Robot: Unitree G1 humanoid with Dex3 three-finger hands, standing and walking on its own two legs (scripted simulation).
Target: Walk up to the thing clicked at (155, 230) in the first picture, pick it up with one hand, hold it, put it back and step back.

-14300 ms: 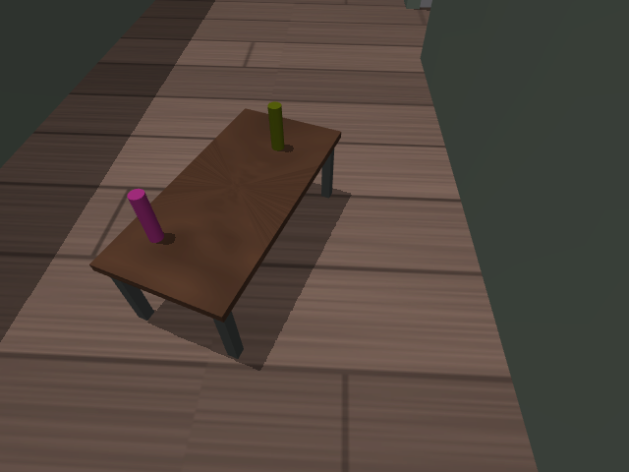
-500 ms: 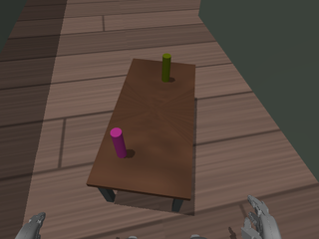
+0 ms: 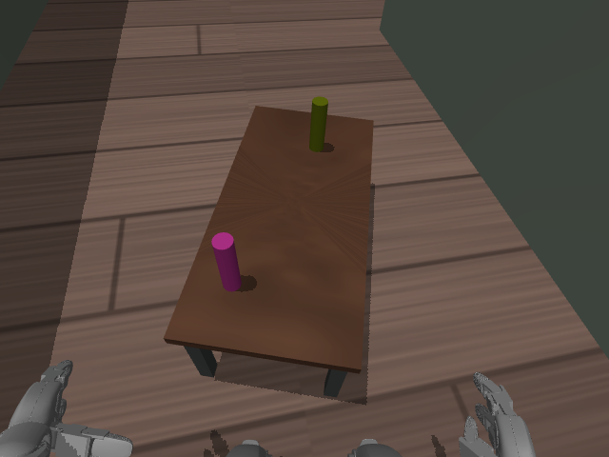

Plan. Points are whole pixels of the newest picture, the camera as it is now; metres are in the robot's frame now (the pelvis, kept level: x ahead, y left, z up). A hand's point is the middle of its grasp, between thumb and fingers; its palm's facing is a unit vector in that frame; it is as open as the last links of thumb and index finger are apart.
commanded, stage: go down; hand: left
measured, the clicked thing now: (227, 264) +0.57 +0.18 -0.28
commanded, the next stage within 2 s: approach in 1.30 s
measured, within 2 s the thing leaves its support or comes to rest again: neither
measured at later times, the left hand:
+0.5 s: hand (84, 310) +0.33 +0.33 -0.04, palm faces +0.12 -0.98 -0.17, open 17.6 cm
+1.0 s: hand (81, 256) +0.41 +0.35 -0.01, palm faces +0.16 -0.98 -0.11, open 17.3 cm
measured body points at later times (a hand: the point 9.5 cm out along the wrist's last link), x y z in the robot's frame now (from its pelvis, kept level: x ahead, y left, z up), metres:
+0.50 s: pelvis +0.00 +0.01 -0.01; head +0.10 +0.02 +0.43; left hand +0.32 +0.38 -0.02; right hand +0.05 -0.28 -0.11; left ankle +0.01 +0.12 -0.67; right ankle +0.02 -0.14 -0.67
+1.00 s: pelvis -0.02 +0.00 -0.03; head +0.13 +0.03 +0.39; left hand +0.39 +0.40 +0.00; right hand +0.04 -0.29 -0.12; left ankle +0.01 +0.12 -0.67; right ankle +0.02 -0.14 -0.67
